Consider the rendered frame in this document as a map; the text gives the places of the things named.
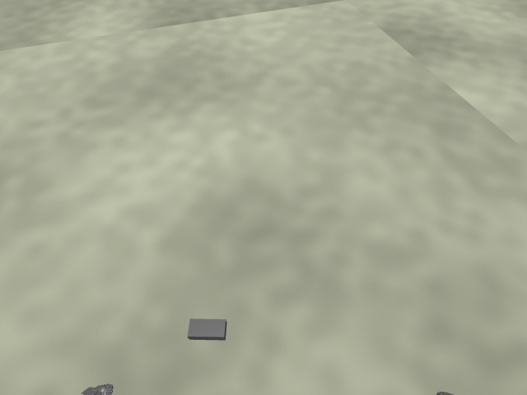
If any small box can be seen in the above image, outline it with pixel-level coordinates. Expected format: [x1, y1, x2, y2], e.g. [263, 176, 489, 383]
[188, 318, 227, 341]

